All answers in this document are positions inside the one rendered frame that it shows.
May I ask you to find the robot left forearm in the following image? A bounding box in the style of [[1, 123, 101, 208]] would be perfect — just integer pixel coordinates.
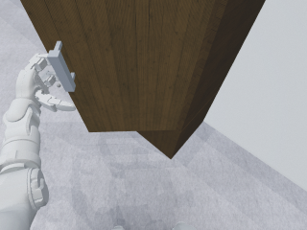
[[0, 98, 41, 175]]

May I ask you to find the left robot hand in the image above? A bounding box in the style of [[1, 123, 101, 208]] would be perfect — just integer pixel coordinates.
[[15, 53, 76, 112]]

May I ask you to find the right robot shin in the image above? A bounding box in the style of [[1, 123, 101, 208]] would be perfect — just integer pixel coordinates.
[[174, 221, 185, 228]]

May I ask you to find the cupboard door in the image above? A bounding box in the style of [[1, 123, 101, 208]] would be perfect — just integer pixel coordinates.
[[20, 0, 215, 132]]

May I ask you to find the handle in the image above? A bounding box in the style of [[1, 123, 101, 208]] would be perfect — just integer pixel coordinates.
[[47, 41, 76, 92]]

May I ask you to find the robot left upper arm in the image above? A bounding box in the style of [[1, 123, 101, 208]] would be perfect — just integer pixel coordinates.
[[0, 168, 49, 230]]

